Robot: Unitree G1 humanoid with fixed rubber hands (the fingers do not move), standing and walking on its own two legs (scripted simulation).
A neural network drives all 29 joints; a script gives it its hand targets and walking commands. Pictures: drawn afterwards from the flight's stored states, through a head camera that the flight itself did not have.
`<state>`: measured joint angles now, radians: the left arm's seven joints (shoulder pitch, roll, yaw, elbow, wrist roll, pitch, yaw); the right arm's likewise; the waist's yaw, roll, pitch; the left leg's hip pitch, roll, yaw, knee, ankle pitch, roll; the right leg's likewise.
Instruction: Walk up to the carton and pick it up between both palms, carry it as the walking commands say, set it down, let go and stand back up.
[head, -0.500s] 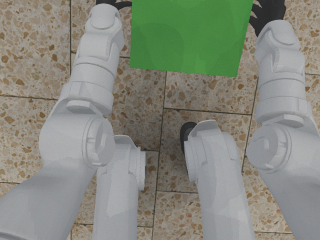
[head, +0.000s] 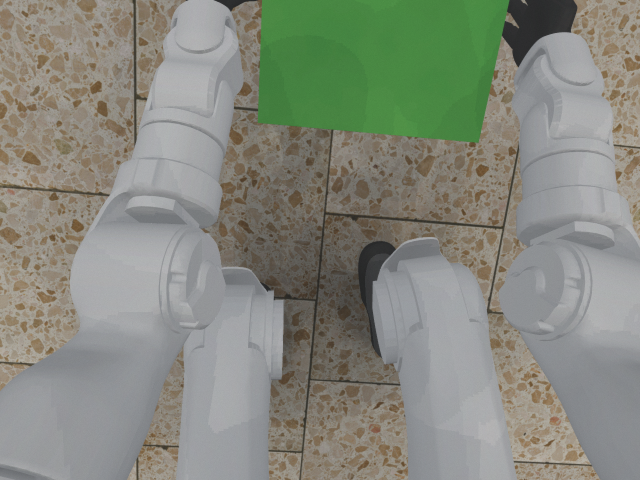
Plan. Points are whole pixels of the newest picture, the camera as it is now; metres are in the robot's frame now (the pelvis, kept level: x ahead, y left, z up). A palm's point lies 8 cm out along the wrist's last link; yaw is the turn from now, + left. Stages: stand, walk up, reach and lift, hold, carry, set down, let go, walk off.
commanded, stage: set down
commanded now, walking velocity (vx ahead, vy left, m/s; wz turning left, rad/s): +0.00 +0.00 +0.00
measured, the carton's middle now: (364, 36) +0.54 -0.12 -0.25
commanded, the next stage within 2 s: let go in 1.84 s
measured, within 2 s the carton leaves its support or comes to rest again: rests again in 0.20 s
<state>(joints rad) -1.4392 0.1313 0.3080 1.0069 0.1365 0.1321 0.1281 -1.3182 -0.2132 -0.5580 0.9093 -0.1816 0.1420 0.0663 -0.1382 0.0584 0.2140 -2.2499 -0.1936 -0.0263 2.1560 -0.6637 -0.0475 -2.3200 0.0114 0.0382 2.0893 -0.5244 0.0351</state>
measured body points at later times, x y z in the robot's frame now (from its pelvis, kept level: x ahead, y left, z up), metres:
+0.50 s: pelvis -0.02 -0.01 -0.01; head +0.35 -0.04 +0.24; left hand +0.55 +0.06 -0.18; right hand +0.48 -0.30 -0.18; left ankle +0.08 +0.11 -0.35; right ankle +0.12 -0.13 -0.35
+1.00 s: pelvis -0.01 -0.01 +0.07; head +0.32 -0.06 +0.37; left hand +0.57 +0.06 -0.05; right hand +0.48 -0.31 -0.05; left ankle +0.08 +0.11 -0.35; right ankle +0.11 -0.13 -0.35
